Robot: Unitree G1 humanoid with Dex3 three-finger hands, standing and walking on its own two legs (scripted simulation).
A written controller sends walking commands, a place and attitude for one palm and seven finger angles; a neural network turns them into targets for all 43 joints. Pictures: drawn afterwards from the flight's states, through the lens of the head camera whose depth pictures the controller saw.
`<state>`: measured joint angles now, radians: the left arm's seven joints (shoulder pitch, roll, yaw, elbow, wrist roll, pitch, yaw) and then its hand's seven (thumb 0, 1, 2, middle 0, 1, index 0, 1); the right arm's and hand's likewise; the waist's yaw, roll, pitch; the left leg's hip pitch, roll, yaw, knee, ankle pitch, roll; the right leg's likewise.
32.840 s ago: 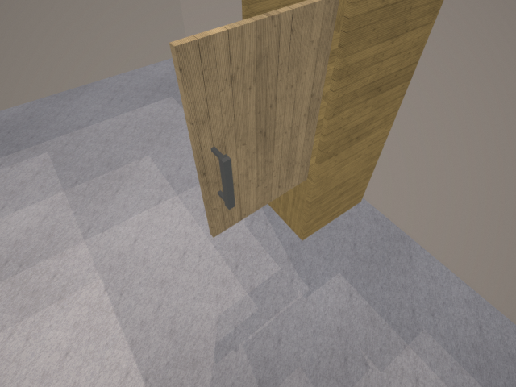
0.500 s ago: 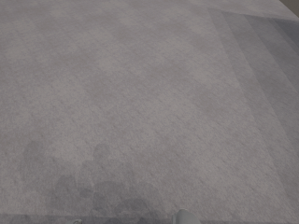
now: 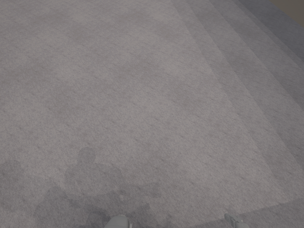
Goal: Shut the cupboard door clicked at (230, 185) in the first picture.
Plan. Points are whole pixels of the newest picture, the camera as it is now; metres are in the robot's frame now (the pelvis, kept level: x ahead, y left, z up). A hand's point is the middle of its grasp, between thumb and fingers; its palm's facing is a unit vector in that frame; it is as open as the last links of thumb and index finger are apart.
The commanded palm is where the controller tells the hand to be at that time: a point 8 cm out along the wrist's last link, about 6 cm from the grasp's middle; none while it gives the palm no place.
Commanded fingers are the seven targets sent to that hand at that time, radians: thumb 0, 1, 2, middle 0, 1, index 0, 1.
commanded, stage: turn to face it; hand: left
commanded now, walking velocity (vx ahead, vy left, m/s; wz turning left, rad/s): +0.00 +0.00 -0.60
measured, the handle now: out of the picture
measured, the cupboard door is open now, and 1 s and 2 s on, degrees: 59 59 59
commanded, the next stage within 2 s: none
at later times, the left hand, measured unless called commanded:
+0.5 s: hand (102, 192) +0.23 +0.18 -0.16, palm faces -0.35 -0.90 -0.28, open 7.4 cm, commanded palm none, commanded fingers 0.00 0.90 0.90 -0.20 -0.30 -0.20 -0.30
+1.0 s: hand (117, 179) +0.27 +0.14 -0.16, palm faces -0.58 -0.79 -0.18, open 7.4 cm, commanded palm none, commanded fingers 0.00 0.90 0.90 -0.20 -0.30 -0.20 -0.30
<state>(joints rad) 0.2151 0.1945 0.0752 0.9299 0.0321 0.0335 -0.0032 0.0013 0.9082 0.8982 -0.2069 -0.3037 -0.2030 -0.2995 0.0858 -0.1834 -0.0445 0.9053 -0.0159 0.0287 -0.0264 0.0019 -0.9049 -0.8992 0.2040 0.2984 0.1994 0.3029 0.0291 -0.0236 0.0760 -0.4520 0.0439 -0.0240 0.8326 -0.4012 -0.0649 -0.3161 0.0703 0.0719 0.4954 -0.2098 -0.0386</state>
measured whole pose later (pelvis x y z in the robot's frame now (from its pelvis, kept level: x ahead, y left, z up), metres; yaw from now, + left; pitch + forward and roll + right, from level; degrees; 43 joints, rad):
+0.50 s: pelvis +0.03 +0.01 -0.02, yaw -21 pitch +1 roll -1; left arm 0.13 0.28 0.07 0.85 0.03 0.05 -0.04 0.00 0.91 0.90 -0.20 -0.30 -0.20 -0.30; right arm 0.25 -0.27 -0.05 0.92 -0.02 0.04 -0.01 0.00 -0.90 -0.90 0.21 0.30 0.20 0.30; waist -0.02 0.02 0.09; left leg -0.28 0.18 0.22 0.76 -0.46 -0.05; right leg -0.29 -0.02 -0.08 0.60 -0.31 -0.01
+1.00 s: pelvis +0.07 +0.03 +0.00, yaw -38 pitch +1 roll -3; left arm 0.15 0.26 0.09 0.88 0.02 0.09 -0.04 0.00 0.91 0.90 -0.20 -0.30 -0.20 -0.30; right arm 0.23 -0.19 -0.01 0.88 -0.04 0.01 -0.03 0.00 -0.90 -0.90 0.21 0.30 0.20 0.30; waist 0.00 -0.03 0.08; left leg -0.26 0.12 0.15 0.52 -0.27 0.01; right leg -0.47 -0.01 -0.04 1.06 -0.48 0.05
